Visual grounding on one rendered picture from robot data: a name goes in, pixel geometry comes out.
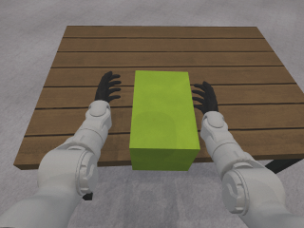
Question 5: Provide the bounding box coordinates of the robot right forearm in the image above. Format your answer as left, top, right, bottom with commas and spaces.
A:
199, 111, 286, 203

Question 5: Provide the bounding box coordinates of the right robot hand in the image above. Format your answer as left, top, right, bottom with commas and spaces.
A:
192, 81, 219, 115

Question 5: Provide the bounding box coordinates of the left robot upper arm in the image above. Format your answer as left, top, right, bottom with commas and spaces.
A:
0, 149, 99, 228

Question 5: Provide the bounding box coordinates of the table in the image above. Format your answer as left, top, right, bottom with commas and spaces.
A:
13, 26, 304, 200

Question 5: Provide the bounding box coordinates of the robot left forearm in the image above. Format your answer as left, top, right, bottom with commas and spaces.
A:
37, 100, 112, 187

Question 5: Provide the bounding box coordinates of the left robot hand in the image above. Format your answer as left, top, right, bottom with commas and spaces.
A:
94, 71, 121, 103

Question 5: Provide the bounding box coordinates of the carton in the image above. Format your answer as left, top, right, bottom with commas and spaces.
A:
129, 70, 200, 171

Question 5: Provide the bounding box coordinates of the right robot upper arm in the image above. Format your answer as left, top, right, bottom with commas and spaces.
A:
221, 168, 304, 228

